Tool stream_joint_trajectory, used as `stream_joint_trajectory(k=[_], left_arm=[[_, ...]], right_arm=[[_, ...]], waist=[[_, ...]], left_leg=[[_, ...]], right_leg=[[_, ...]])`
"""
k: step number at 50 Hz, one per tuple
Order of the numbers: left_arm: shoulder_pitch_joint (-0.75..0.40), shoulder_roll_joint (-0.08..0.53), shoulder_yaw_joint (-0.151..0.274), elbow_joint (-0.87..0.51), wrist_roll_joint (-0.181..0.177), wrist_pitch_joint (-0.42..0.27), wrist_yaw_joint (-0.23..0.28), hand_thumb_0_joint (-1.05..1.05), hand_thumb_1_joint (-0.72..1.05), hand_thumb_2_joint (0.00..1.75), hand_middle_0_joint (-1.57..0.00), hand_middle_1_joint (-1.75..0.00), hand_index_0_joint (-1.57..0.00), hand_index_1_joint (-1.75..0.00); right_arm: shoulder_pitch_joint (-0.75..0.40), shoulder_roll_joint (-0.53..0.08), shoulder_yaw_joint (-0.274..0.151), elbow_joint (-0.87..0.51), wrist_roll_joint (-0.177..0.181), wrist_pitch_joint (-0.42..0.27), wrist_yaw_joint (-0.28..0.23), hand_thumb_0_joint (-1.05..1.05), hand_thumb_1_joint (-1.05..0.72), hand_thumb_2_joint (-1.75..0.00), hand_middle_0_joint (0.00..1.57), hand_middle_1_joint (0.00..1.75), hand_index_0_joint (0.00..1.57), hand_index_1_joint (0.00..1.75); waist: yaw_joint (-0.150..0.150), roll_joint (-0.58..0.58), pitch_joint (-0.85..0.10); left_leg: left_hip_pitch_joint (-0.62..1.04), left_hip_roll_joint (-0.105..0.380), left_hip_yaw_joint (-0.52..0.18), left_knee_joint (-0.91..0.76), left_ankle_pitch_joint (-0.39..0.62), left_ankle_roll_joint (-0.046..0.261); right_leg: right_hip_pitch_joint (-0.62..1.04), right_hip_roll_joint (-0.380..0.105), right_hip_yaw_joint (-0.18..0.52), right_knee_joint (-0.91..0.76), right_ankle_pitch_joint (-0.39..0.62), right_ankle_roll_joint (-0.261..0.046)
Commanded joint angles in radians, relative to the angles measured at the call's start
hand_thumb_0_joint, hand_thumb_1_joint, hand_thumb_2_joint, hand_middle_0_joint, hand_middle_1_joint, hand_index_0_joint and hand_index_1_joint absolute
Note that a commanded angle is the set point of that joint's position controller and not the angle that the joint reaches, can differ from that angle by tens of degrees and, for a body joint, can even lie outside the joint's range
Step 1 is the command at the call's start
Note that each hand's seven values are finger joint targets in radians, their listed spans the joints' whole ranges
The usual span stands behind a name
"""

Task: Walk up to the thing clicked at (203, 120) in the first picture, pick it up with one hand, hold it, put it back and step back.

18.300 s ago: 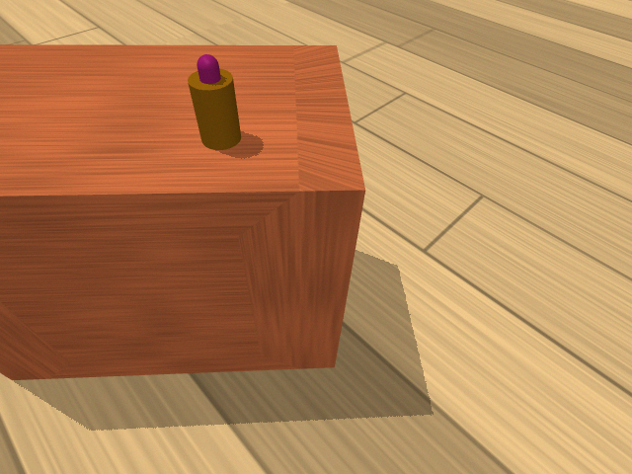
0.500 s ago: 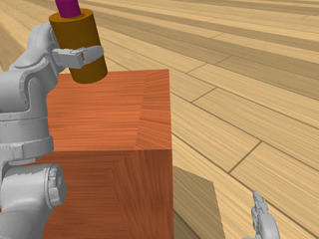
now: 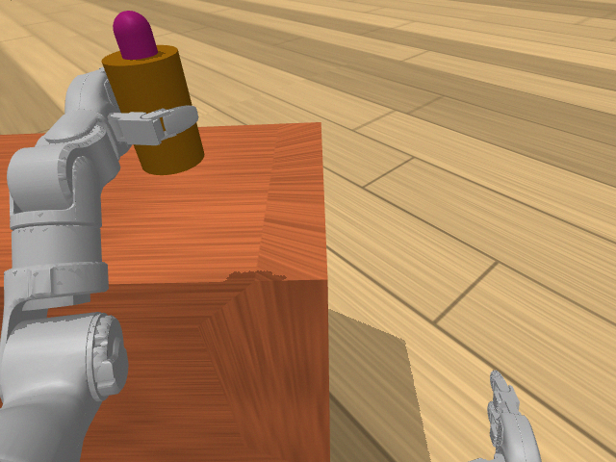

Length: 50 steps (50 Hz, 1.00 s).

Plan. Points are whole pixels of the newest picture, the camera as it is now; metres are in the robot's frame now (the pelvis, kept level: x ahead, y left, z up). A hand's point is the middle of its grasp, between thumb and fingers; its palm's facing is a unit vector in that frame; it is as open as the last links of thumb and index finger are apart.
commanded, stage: crouch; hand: left
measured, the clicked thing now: (152, 94) +0.40 +0.17 +0.33
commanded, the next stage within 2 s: lower in 1.36 s
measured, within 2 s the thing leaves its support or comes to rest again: neither
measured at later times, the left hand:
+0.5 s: hand (160, 141) +0.45 +0.20 +0.24, palm faces +0.21 -0.98 +0.00, open 10.4 cm
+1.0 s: hand (165, 150) +0.49 +0.21 +0.21, palm faces +0.23 -0.97 +0.01, open 10.4 cm
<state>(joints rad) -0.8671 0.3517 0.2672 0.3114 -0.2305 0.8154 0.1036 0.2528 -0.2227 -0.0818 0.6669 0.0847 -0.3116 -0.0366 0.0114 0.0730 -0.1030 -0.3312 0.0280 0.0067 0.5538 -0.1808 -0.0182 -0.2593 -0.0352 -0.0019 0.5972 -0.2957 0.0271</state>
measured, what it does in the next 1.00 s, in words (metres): stands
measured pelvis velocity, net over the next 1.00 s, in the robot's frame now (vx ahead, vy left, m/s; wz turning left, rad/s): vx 0.04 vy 0.00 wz -0.02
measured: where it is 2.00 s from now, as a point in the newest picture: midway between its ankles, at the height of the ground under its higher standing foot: outside the picture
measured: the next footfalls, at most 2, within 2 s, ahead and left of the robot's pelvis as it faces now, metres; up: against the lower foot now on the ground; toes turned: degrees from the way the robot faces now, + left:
none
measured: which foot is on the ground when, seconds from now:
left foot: down 0.00-1.00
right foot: down 0.00-1.00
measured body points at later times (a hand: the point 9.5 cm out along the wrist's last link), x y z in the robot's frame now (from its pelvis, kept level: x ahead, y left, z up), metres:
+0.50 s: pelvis +0.01 +0.00 +0.00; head +0.00 -0.01 +0.45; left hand +0.44 +0.26 +0.25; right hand +0.17 -0.25 -0.06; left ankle +0.07 +0.13 -0.73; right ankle +0.02 -0.14 -0.73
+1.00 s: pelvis +0.04 +0.00 +0.01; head +0.04 -0.01 +0.46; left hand +0.47 +0.27 +0.21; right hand +0.19 -0.25 -0.07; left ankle +0.07 +0.13 -0.73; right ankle +0.02 -0.14 -0.73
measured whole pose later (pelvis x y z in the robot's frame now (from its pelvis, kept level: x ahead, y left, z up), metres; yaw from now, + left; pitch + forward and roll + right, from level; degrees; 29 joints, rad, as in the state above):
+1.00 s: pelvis +0.04 +0.00 +0.01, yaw -1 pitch +3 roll -1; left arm -0.80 0.41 0.34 0.74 -0.14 0.22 -0.01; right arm 0.25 -0.22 -0.05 0.65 0.03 -0.30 -0.05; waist -0.04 0.04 -0.08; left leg -0.38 0.04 0.02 0.54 -0.22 -0.02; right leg -0.29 -0.02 0.01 0.52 -0.30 0.03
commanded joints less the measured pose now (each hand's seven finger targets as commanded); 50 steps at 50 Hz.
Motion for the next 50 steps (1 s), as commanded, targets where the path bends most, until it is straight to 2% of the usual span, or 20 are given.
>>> stream_joint_trajectory(k=[1, 7, 8, 12, 17, 18, 20, 22, 24, 26, 30, 34, 35, 36, 38, 40, 42, 46, 48, 50], left_arm=[[-0.602, 0.264, 0.064, -0.173, 0.015, -0.198, -0.02, 0.0, 0.26, 1.34, -1.38, -1.48, -1.39, -1.49], [-0.654, 0.326, 0.095, -0.139, 0.029, -0.338, -0.038, 0.0, 0.25, 1.33, -1.34, -1.45, -1.35, -1.46], [-0.633, 0.333, 0.102, -0.096, 0.034, -0.354, -0.043, 0.0, 0.21, 1.33, -1.34, -1.46, -1.35, -1.47], [-0.617, 0.355, 0.106, -0.052, 0.043, -0.424, -0.063, 0.0, 0.23, 1.33, -1.36, -1.47, -1.37, -1.48], [-0.602, 0.336, 0.089, 0.022, 0.05, -0.486, -0.084, 0.0, 0.21, 1.32, -1.38, -1.48, -1.39, -1.49], [-0.603, 0.33, 0.086, 0.033, 0.049, -0.497, -0.088, 0.0, 0.21, 1.32, -1.38, -1.48, -1.39, -1.49], [-0.612, 0.323, 0.079, 0.014, 0.051, -0.525, -0.094, 0.0, 0.22, 1.31, -1.36, -1.47, -1.37, -1.47], [-0.575, 0.327, 0.083, 0.08, 0.054, -0.536, -0.102, 0.0, 0.21, 1.34, -1.36, -1.48, -1.37, -1.49], [-0.599, 0.303, 0.061, 0.039, 0.058, -0.556, -0.106, 0.0, 0.21, 1.32, -1.36, -1.47, -1.37, -1.47], [-0.572, 0.321, 0.09, 0.079, 0.056, -0.565, -0.102, 0.0, 0.2, 1.32, -1.34, -1.46, -1.36, -1.47], [-0.576, 0.308, 0.079, 0.054, 0.061, -0.6, -0.103, 0.0, 0.18, 1.33, -1.32, -1.46, -1.34, -1.46], [-0.544, 0.311, 0.093, 0.064, 0.058, -0.626, -0.106, 0.0, 0.16, 1.32, -1.32, -1.46, -1.34, -1.46], [-0.526, 0.328, 0.111, 0.094, 0.059, -0.628, -0.102, 0.0, 0.18, 1.32, -1.32, -1.45, -1.34, -1.46], [-0.56, 0.32, 0.096, 0.026, 0.064, -0.641, -0.1, 0.0, 0.18, 1.31, -1.32, -1.45, -1.34, -1.45], [-0.504, 0.327, 0.113, 0.12, 0.067, -0.64, -0.098, 0.0, 0.16, 1.34, -1.34, -1.47, -1.36, -1.48], [-0.527, 0.334, 0.115, 0.077, 0.067, -0.661, -0.102, 0.0, 0.18, 1.35, -1.33, -1.47, -1.34, -1.47], [-0.526, 0.359, 0.13, 0.102, 0.074, -0.671, -0.103, 0.0, 0.17, 1.33, -1.33, -1.47, -1.35, -1.47], [-0.546, 0.346, 0.123, 0.095, 0.072, -0.699, -0.11, 0.0, 0.19, 1.35, -1.31, -1.46, -1.33, -1.47], [-0.522, 0.358, 0.127, 0.153, 0.078, -0.703, -0.113, 0.0, 0.2, 1.35, -1.33, -1.48, -1.35, -1.48], [-0.541, 0.356, 0.11, 0.151, 0.081, -0.719, -0.121, 0.0, 0.22, 1.36, -1.34, -1.48, -1.36, -1.49]], right_arm=[[-0.155, -0.106, -0.019, -0.176, -0.009, -0.072, -0.02, 0.0, 0.57, -0.05, 0.05, 0.05, 0.05, 0.05], [-0.198, -0.117, -0.023, -0.161, -0.025, -0.094, -0.045, 0.0, 0.56, -0.05, 0.05, 0.05, 0.05, 0.05], [-0.185, -0.122, -0.03, -0.142, -0.028, -0.093, -0.051, 0.0, 0.55, -0.05, 0.05, 0.05, 0.05, 0.05], [-0.196, -0.121, -0.026, -0.143, -0.03, -0.099, -0.053, 0.0, 0.55, -0.05, 0.05, 0.05, 0.05, 0.05], [-0.156, -0.108, -0.01, -0.141, -0.035, -0.098, -0.048, 0.0, 0.54, -0.05, 0.05, 0.05, 0.05, 0.05], [-0.145, -0.12, -0.019, -0.153, -0.035, -0.1, -0.047, 0.0, 0.54, -0.06, 0.05, 0.05, 0.05, 0.05], [-0.123, -0.102, -0.005, -0.15, -0.036, -0.099, -0.042, 0.0, 0.54, -0.05, 0.05, 0.05, 0.05, 0.05], [-0.084, -0.129, -0.021, -0.16, -0.037, -0.099, -0.041, 0.0, 0.54, -0.06, 0.05, 0.05, 0.05, 0.05], [-0.094, -0.116, -0.015, -0.156, -0.036, -0.1, -0.037, 0.0, 0.54, -0.05, 0.05, 0.05, 0.05, 0.05], [-0.084, -0.128, -0.018, -0.178, -0.038, -0.102, -0.035, 0.0, 0.54, -0.05, 0.05, 0.05, 0.05, 0.05], [-0.087, -0.119, -0.017, -0.175, -0.038, -0.1, -0.03, 0.0, 0.54, -0.05, 0.05, 0.05, 0.05, 0.05], [-0.075, -0.103, 0.0, -0.155, -0.04, -0.09, -0.026, 0.0, 0.54, -0.06, 0.05, 0.05, 0.05, 0.05], [-0.099, -0.127, -0.018, -0.194, -0.042, -0.093, -0.029, 0.0, 0.54, -0.05, 0.05, 0.05, 0.05, 0.05], [-0.091, -0.106, -0.004, -0.177, -0.044, -0.089, -0.025, 0.0, 0.54, -0.05, 0.05, 0.05, 0.05, 0.05], [-0.08, -0.114, -0.009, -0.178, -0.043, -0.081, -0.023, 0.0, 0.53, -0.06, 0.05, 0.05, 0.05, 0.05], [-0.081, -0.1, 0.005, -0.164, -0.044, -0.073, -0.018, 0.0, 0.54, -0.06, 0.05, 0.05, 0.05, 0.05], [-0.083, -0.125, -0.013, -0.185, -0.048, -0.068, -0.021, 0.0, 0.54, -0.05, 0.05, 0.05, 0.05, 0.05], [-0.081, -0.099, 0.004, -0.171, -0.047, -0.05, -0.014, 0.0, 0.54, -0.05, 0.05, 0.05, 0.05, 0.05], [-0.083, -0.128, -0.02, -0.165, -0.049, -0.043, -0.016, 0.0, 0.54, -0.05, 0.05, 0.05, 0.05, 0.05], [-0.08, -0.11, -0.003, -0.14, -0.047, -0.035, -0.01, 0.0, 0.54, -0.06, 0.05, 0.05, 0.05, 0.05]], waist=[[-0.014, -0.073, -0.213], [-0.013, -0.03, -0.275], [-0.026, -0.035, -0.286], [-0.023, -0.027, -0.305], [-0.035, -0.027, -0.289], [-0.051, -0.022, -0.305], [-0.04, -0.014, -0.315], [-0.06, -0.023, -0.297], [-0.053, 0.019, -0.304], [-0.053, -0.022, -0.303], [-0.052, 0.005, -0.31], [-0.039, -0.007, -0.301], [-0.044, -0.02, -0.309], [-0.031, 0.017, -0.329], [-0.046, -0.034, -0.292], [-0.037, -0.012, -0.335], [-0.044, -0.017, -0.339], [-0.052, 0.0, -0.355], [-0.066, -0.025, -0.351], [-0.065, 0.01, -0.311]], left_leg=[[0.203, -0.031, 0.02, -0.065, -0.041, 0.025], [0.204, -0.027, 0.017, -0.048, -0.035, 0.024], [0.206, -0.027, 0.018, -0.041, -0.021, 0.026], [0.196, -0.027, 0.02, -0.038, -0.005, 0.024], [0.185, -0.023, 0.023, -0.048, 0.007, 0.026], [0.215, -0.02, 0.022, -0.046, 0.014, 0.025], [0.216, -0.019, 0.022, -0.045, 0.052, 0.024], [0.229, -0.013, 0.019, -0.048, 0.05, 0.024], [0.245, -0.01, 0.018, -0.055, 0.062, 0.019], [0.242, -0.006, 0.015, -0.053, 0.087, 0.021], [0.259, -0.005, 0.015, -0.058, 0.1, 0.018], [0.242, -0.009, 0.02, -0.047, 0.169, 0.023], [0.247, -0.009, 0.021, -0.042, 0.171, 0.023], [0.252, -0.01, 0.023, -0.045, 0.187, 0.02], [0.23, -0.011, 0.024, -0.043, 0.174, 0.026], [0.239, -0.013, 0.025, -0.036, 0.224, 0.028], [0.248, -0.011, 0.024, -0.031, 0.24, 0.029], [0.256, -0.011, 0.026, -0.027, 0.266, 0.032], [0.253, -0.009, 0.023, -0.024, 0.273, 0.036], [0.228, -0.014, 0.028, -0.036, 0.222, 0.033]], right_leg=[[-0.117, 0.031, -0.045, -0.148, 0.042, -0.02], [-0.098, 0.03, -0.032, -0.142, 0.045, -0.02], [-0.104, 0.031, -0.03, -0.138, 0.062, -0.018], [-0.084, 0.033, -0.028, -0.136, 0.075, -0.016], [-0.096, 0.044, -0.035, -0.136, 0.099, -0.019], [-0.106, 0.046, -0.035, -0.135, 0.108, -0.02], [-0.09, 0.047, -0.039, -0.131, 0.139, -0.021], [-0.104, 0.051, -0.042, -0.135, 0.145, -0.023], [-0.118, 0.052, -0.044, -0.134, 0.152, -0.029], [-0.095, 0.055, -0.047, -0.133, 0.174, -0.026], [-0.099, 0.055, -0.047, -0.136, 0.182, -0.03], [-0.065, 0.052, -0.044, -0.133, 0.245, -0.026], [-0.064, 0.051, -0.044, -0.135, 0.246, -0.024], [-0.047, 0.051, -0.044, -0.132, 0.257, -0.028], [-0.044, 0.05, -0.043, -0.141, 0.254, -0.021], [-0.025, 0.048, -0.038, -0.133, 0.3, -0.019], [-0.025, 0.049, -0.04, -0.133, 0.309, -0.019], [-0.022, 0.046, -0.036, -0.131, 0.339, -0.016], [-0.02, 0.047, -0.037, -0.131, 0.35, -0.013], [-0.039, 0.043, -0.034, -0.143, 0.311, -0.017]])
